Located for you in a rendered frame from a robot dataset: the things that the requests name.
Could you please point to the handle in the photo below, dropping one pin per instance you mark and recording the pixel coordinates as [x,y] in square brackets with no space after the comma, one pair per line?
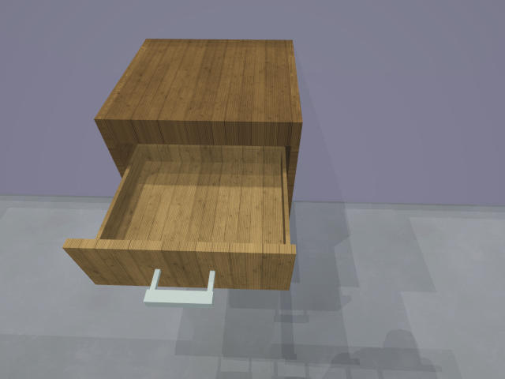
[179,299]

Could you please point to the cabinet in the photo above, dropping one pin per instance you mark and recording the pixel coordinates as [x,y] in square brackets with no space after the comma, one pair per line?
[240,92]

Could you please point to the drawer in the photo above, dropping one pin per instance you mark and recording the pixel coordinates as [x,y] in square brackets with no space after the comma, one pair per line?
[191,209]

